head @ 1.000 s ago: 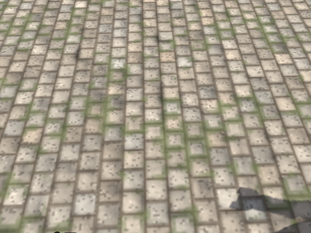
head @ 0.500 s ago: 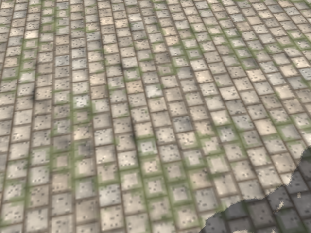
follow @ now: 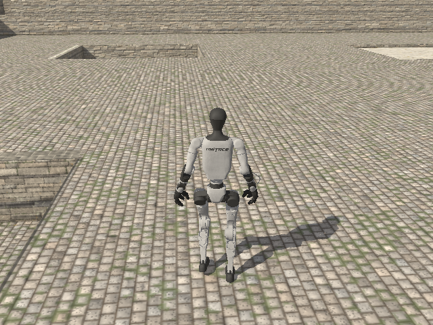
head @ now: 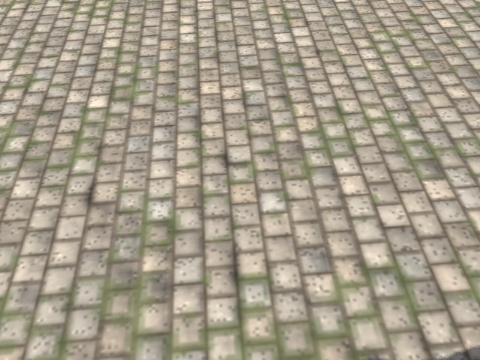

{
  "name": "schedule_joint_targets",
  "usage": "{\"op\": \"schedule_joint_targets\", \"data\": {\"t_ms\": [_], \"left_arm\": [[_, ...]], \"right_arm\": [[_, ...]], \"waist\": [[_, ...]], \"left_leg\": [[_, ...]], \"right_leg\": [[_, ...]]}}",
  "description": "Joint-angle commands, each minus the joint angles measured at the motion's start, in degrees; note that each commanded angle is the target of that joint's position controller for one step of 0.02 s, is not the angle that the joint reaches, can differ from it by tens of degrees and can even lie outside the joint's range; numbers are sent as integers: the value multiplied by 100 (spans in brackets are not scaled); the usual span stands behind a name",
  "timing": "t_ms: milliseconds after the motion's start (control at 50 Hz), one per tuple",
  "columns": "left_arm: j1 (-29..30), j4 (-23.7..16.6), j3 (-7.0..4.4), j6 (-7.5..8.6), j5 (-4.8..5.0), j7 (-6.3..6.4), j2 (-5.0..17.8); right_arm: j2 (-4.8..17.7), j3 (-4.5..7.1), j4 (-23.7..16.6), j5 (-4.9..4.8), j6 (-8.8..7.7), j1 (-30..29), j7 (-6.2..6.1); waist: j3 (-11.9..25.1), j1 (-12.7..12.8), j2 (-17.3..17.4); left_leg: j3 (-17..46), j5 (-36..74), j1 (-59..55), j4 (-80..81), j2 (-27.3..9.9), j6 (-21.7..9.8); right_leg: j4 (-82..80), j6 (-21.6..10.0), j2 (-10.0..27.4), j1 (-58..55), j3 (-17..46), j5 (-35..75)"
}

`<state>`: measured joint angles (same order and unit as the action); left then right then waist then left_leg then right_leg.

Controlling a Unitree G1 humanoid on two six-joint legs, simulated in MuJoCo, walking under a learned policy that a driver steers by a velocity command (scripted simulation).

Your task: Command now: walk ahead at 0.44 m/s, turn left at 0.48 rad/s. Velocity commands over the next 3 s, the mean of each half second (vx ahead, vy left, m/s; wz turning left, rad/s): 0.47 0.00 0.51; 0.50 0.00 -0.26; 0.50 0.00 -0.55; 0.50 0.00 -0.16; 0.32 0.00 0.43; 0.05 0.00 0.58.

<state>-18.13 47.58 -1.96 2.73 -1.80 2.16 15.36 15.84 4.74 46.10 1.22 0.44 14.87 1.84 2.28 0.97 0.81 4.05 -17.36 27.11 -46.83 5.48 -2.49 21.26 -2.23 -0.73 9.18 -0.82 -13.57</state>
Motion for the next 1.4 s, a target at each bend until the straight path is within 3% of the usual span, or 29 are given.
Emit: {"op": "schedule_joint_targets", "data": {"t_ms": [20,140,240,280,320,340,360,380,400,420,440,480,560,740,800,840,860,880,900,920,940,980,1020,1060,1140,1280,1360,1380,1400], "left_arm": [[269,-355,-176,209,81,-7,728],[-483,-53,-210,264,9,-154,690],[-605,68,-272,229,23,-160,900],[-652,146,-293,183,42,-143,1017],[-650,189,-307,117,92,-124,1161],[-614,95,-271,119,77,-120,1082],[-676,-364,-92,155,105,-234,357],[-109,-574,-170,223,51,-266,677],[411,-720,-188,245,68,-284,764],[288,-643,-112,299,108,-285,610],[103,-492,-100,277,76,-286,557],[-392,-250,-83,67,-50,-329,496],[10,-298,-93,-104,-2,-413,395],[1535,-739,-18,-45,21,-546,208],[1474,-793,-33,-42,1,-548,225],[870,-663,-107,-44,-15,-495,377],[185,-472,-180,-10,-42,-464,503],[-730,-234,-309,19,-128,-405,791],[-1139,-256,-547,-15,-170,-317,1590],[-950,-259,-535,-51,115,-347,1498],[-618,-233,-516,-75,204,-325,1364],[-102,-263,-374,-91,168,-288,834],[132,-292,-306,-40,181,-273,689],[41,-264,-347,43,179,-294,831],[-290,-200,-394,54,189,-291,939],[-807,-161,-450,10,103,-217,1036],[-250,-349,-482,47,76,-193,1206],[-233,-362,-429,94,132,-248,1037],[-441,-564,-289,138,278,-268,519]], "right_arm": [[525,116,-402,114,-124,-139,127],[272,-31,-875,102,-26,-1208,304],[252,-123,-1204,113,-26,-1824,400],[318,-101,-1213,151,-31,-1670,340],[486,14,-875,194,-109,-430,209],[782,148,-548,233,-156,613,108],[1571,333,-557,183,-168,953,9],[1728,368,-650,-7,-121,1118,-31],[1608,340,-499,-15,-98,909,-77],[1185,227,-452,-38,-121,618,-120],[824,105,-470,-18,-158,288,-139],[509,-38,-479,-32,-262,-38,-127],[638,-29,-189,-42,-478,276,-77],[552,-121,211,-8,-595,735,-203],[667,-127,332,23,-564,742,-286],[852,-97,373,74,-500,702,-337],[924,-87,368,85,-446,688,-354],[939,-106,264,54,-440,593,-365],[401,-235,-93,-103,-502,891,-267],[598,-183,-192,8,-535,578,-231],[592,-205,-332,44,-580,122,-195],[549,-240,-361,30,-610,1,-166],[476,-271,-331,175,-378,230,-147],[391,-292,-386,188,-245,217,-115],[378,-304,-708,150,-224,-695,-101],[428,-348,-1092,48,-340,-1736,-65],[786,-206,-766,28,-460,-450,-163],[1025,-119,-612,102,-544,286,-237],[1509,-5,-641,244,-554,1064,-339]], "waist": [[-700,-151,-605],[-811,308,-656],[-887,436,-816],[-730,305,-892],[94,-329,-745],[751,-792,-415],[1463,-702,1100],[1895,-928,902],[1039,-850,430],[414,-568,187],[93,-281,-11],[35,69,163],[-357,31,214],[-878,-387,134],[-728,-277,215],[-253,1,410],[144,287,396],[644,735,173],[1394,593,-1127],[1734,546,-966],[888,445,-444],[-161,47,87],[-283,-257,-66],[-229,-299,-183],[-469,-20,-323],[-409,424,-471],[-24,-298,-458],[453,-660,-47],[1368,-837,804]], "left_leg": [[22,375,1724,-1200,-513,179],[-307,927,1906,-631,-810,331],[-984,700,955,764,-744,11],[-1267,284,329,1071,-436,-248],[-1389,240,-1296,1524,71,-575],[-812,191,-2899,1662,-178,-791],[2104,-877,-4702,2105,-2073,-1454],[4144,-145,-4807,3042,-2660,-1814],[3049,522,-4408,2936,-2397,-1708],[2260,1280,-3522,2910,-2203,-1537],[1672,1837,-2803,3015,-1906,-1293],[968,2486,-1992,3281,-1612,-1154],[411,2556,-1830,3832,-1539,-1107],[-652,3097,-2842,4087,-1682,-711],[-929,4909,-3366,3416,-1786,-540],[-1106,6687,-3619,2174,-1800,-430],[-1205,6649,-3439,1112,-1757,-376],[-1318,5450,-2472,-345,-1633,-266],[-1432,1794,-239,-2787,-749,39],[-417,-1234,982,-3748,-60,85],[46,-669,1447,-3624,-550,39],[-84,-179,1075,-2608,-970,95],[-148,-150,475,-2047,-1093,285],[-300,53,411,-1659,-1085,420],[-398,1001,855,-427,-1113,618],[-331,1482,816,1064,-754,528],[-325,820,-1276,1876,-428,205],[29,694,-2423,2156,-839,14],[1760,-772,-3867,2473,-2376,-330]], "right_leg": [[-1708,-637,1598,-641,1527,-1385],[-1441,-623,1448,-998,200,616],[-1064,-443,1546,-972,-464,1685],[-414,-358,1579,-1095,-731,3381],[1528,-233,1495,-926,-1121,5059],[3020,-74,1373,115,-1184,3999],[5069,259,657,2448,-1139,-323],[5951,314,100,3183,3,-1560],[6022,224,443,3680,312,-1042],[5510,167,690,3461,244,-556],[5002,151,851,3020,224,-436],[4590,188,908,2224,157,-439],[4006,176,897,2588,41,244],[1746,-105,433,2892,-130,1554],[1321,-367,95,2428,-470,964],[1257,-616,-324,1686,-723,279],[968,-762,-500,891,-699,206],[701,-1054,-158,-528,-96,241],[663,-1960,1599,-2455,2620,305],[-160,-2367,2111,-2870,4596,917],[-246,-2133,1885,-2244,3609,726],[-586,-1635,1407,-665,2519,1252],[-799,-1445,971,149,1901,1689],[-898,-1472,771,382,1658,1958],[-1053,-1291,557,303,1632,1632],[-415,-1063,671,-630,2038,2341],[698,-646,564,-234,2243,3019],[1890,-494,150,171,1903,2710],[3623,-308,-356,1169,1236,847]]}}
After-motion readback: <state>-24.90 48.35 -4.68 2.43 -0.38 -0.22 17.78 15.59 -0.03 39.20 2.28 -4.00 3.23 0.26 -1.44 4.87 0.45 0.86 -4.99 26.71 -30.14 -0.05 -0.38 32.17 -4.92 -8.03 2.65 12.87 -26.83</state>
